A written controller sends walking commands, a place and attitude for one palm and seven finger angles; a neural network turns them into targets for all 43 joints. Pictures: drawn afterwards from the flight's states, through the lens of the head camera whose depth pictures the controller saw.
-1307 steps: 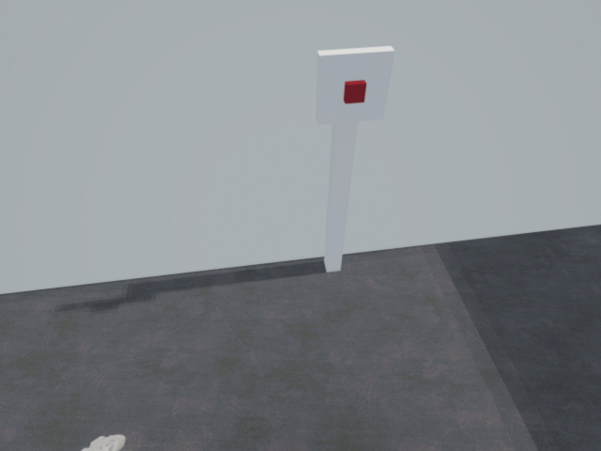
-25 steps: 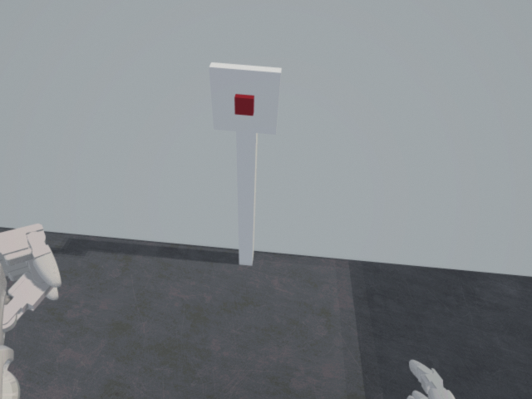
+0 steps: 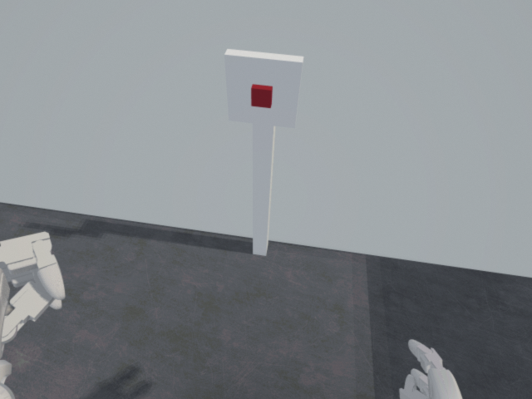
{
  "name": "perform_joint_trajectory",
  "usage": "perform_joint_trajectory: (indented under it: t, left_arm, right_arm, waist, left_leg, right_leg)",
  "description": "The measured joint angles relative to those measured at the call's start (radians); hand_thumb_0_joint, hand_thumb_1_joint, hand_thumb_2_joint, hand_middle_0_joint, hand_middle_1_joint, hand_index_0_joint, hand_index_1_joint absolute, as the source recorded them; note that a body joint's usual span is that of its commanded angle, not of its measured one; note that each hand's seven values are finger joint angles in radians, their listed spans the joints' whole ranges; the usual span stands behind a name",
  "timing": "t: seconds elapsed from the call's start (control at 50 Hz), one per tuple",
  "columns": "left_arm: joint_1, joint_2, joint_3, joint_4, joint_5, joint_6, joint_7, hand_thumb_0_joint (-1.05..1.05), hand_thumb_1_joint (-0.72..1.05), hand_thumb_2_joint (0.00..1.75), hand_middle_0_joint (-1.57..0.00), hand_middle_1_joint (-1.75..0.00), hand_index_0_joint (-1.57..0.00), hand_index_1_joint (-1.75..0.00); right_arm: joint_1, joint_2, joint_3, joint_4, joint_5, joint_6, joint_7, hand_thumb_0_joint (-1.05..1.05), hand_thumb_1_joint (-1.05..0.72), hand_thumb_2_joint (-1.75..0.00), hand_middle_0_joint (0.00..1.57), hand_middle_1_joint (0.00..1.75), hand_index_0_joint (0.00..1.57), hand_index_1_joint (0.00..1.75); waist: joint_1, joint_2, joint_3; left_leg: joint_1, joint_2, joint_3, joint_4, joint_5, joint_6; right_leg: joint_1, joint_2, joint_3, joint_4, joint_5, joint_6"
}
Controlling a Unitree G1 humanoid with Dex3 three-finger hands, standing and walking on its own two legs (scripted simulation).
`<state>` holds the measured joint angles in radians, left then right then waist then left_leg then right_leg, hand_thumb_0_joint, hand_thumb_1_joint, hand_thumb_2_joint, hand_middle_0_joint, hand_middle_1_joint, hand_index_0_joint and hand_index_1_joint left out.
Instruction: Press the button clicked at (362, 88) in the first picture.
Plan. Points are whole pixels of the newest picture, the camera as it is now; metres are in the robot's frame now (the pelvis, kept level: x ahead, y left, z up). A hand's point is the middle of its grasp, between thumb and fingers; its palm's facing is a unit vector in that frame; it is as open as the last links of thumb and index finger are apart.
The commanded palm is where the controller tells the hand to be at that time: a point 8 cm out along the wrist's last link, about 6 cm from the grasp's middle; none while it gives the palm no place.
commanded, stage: stop stepping back and stand still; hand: left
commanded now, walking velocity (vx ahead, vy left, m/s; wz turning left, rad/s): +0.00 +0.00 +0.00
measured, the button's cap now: (261, 95) +0.77 +0.07 +0.04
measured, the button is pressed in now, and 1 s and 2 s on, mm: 0 0 0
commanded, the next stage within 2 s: let the arm hang, fingers relaxed in 0.76 s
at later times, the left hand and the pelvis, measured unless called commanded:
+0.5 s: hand (30, 283) +0.20 +0.27 +0.16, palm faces +0.37 -0.82 -0.44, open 3.1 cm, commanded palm +0.14 +0.30 +0.18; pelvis +0.01 +0.03 +0.01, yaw -1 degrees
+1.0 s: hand (75, 366) +0.16 +0.28 -0.03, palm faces +0.09 -0.89 -0.46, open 3.0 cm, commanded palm none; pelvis -0.03 +0.04 +0.00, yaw +0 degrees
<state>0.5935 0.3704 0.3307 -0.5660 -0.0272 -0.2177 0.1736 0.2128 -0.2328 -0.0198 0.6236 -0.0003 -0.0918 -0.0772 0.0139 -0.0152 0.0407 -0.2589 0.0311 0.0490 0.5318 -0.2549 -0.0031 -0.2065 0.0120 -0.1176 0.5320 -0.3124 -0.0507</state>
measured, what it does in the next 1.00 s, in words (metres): stands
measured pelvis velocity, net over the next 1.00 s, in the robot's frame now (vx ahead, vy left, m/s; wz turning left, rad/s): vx -0.03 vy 0.04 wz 0.00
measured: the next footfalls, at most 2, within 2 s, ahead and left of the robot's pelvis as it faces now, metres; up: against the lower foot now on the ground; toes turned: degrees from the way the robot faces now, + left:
none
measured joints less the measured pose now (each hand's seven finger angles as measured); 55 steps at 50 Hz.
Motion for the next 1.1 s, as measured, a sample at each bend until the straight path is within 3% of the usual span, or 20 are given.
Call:
perform_joint_trajectory:
  t: [0.1, 0.22, 0.46, 0.72, 0.86, 0.9, 0.94, 1.02, 1.1]
  left_arm:
    - [0.016, 0.031, 0.037, -0.005, -0.004, -0.002, -0.009, 0.02, 0.89, 0.90, -1.31, -1.50, -1.30, -1.50]
    - [0.050, 0.032, 0.027, 0.003, -0.018, 0.015, -0.020, 0.02, 0.89, 0.90, -1.31, -1.50, -1.30, -1.50]
    - [0.043, 0.006, 0.011, 0.020, -0.021, 0.033, -0.015, 0.02, 0.89, 0.90, -1.31, -1.50, -1.30, -1.50]
    - [0.043, 0.004, -0.002, 0.024, -0.015, 0.037, -0.014, 0.02, 0.89, 0.90, -1.31, -1.50, -1.30, -1.50]
    - [0.049, 0.001, 0.001, 0.032, -0.014, 0.033, -0.011, 0.02, 0.89, 0.90, -1.31, -1.50, -1.30, -1.50]
    - [-0.036, 0.015, -0.060, 0.195, 0.009, 0.016, -0.052, 0.01, 0.89, 0.90, -1.30, -1.50, -1.30, -1.50]
    - [-0.156, 0.010, -0.143, 0.452, 0.029, 0.097, -0.105, 0.01, 0.89, 0.90, -1.29, -1.49, -1.29, -1.49]
    - [-0.296, -0.049, -0.257, 0.940, 0.053, 0.232, -0.156, 0.01, 0.90, 0.90, -1.22, -1.43, -1.22, -1.42]
    - [-0.318, -0.121, -0.325, 1.227, 0.053, 0.270, -0.167, 0.01, 0.91, 0.90, -1.12, -1.32, -1.11, -1.31]
  right_arm:
    - [-0.032, 0.019, 0.012, -0.042, 0.011, -0.003, 0.012, 0.01, -0.90, -0.90, 0.20, 0.30, 0.20, 0.30]
    - [-0.045, 0.040, 0.029, -0.058, 0.015, 0.011, 0.024, 0.01, -0.90, -0.90, 0.20, 0.30, 0.20, 0.30]
    - [0.002, 0.044, 0.044, -0.037, 0.011, 0.023, 0.013, 0.01, -0.90, -0.90, 0.20, 0.30, 0.20, 0.30]
    - [0.017, 0.030, 0.035, -0.034, 0.007, 0.010, 0.009, 0.01, -0.90, -0.90, 0.20, 0.30, 0.20, 0.30]
    - [0.017, 0.027, 0.033, -0.033, 0.007, 0.008, 0.008, 0.01, -0.90, -0.90, 0.20, 0.30, 0.20, 0.30]
    - [0.001, 0.001, 0.022, 0.030, 0.004, -0.033, 0.051, 0.01, -0.90, -0.90, 0.20, 0.30, 0.20, 0.30]
    - [-0.032, -0.043, 0.022, 0.087, -0.004, -0.004, 0.082, 0.01, -0.90, -0.90, 0.20, 0.30, 0.20, 0.30]
    - [-0.080, -0.075, 0.023, 0.158, -0.021, 0.051, 0.093, 0.01, -0.90, -0.90, 0.20, 0.30, 0.20, 0.30]
    - [-0.047, -0.049, 0.029, 0.207, -0.028, 0.085, 0.088, 0.01, -0.90, -0.90, 0.20, 0.30, 0.20, 0.30]
  waist:
    - [-0.015, 0.008, -0.004]
    - [-0.023, 0.023, -0.011]
    - [-0.003, 0.026, -0.028]
    - [-0.017, 0.024, -0.029]
    - [-0.011, 0.030, -0.036]
    - [0.000, 0.051, -0.051]
    - [0.008, 0.082, -0.058]
    - [-0.019, 0.101, -0.035]
    - [-0.041, 0.045, 0.002]
  left_leg:
    - [-0.005, 0.007, 0.006, -0.008, -0.007, 0.000]
    - [-0.003, 0.002, 0.016, -0.012, -0.013, 0.009]
    - [0.008, -0.013, 0.020, -0.040, 0.007, 0.028]
    - [0.001, -0.023, 0.019, -0.069, 0.044, 0.039]
    - [-0.001, -0.023, 0.018, -0.074, 0.054, 0.041]
    - [-0.037, -0.027, 0.010, -0.041, 0.048, 0.044]
    - [-0.067, -0.035, 0.008, -0.003, 0.038, 0.051]
    - [-0.091, -0.044, 0.024, 0.033, 0.029, 0.060]
    - [-0.077, -0.044, 0.028, 0.022, 0.039, 0.050]
  right_leg:
    - [0.009, 0.009, 0.007, -0.044, 0.016, 0.005]
    - [0.011, 0.004, 0.017, -0.056, 0.019, 0.014]
    - [0.026, -0.009, 0.020, -0.091, 0.045, 0.033]
    - [0.022, -0.016, 0.017, -0.121, 0.083, 0.041]
    - [0.022, -0.016, 0.016, -0.130, 0.095, 0.042]
    - [-0.011, -0.023, 0.007, -0.094, 0.084, 0.043]
    - [-0.046, -0.034, 0.004, -0.041, 0.064, 0.045]
    - [-0.094, -0.050, 0.020, 0.039, 0.036, 0.048]
    - [-0.092, -0.050, 0.024, 0.051, 0.033, 0.037]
